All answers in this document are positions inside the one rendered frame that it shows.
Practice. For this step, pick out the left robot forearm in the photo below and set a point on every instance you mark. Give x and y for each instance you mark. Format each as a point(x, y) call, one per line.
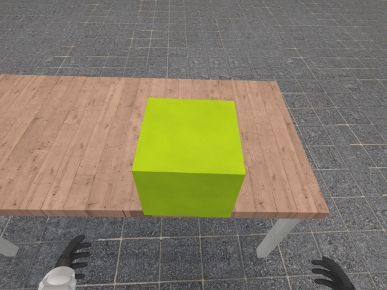
point(60, 278)

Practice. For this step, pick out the carton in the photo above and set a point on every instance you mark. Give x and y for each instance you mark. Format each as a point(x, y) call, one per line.
point(189, 158)

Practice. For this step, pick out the table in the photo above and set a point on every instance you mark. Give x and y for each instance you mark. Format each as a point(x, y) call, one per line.
point(68, 143)

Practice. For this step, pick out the robot left hand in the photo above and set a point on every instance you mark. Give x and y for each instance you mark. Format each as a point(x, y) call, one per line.
point(68, 255)

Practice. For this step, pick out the robot right hand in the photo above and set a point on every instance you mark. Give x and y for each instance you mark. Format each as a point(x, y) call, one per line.
point(340, 280)

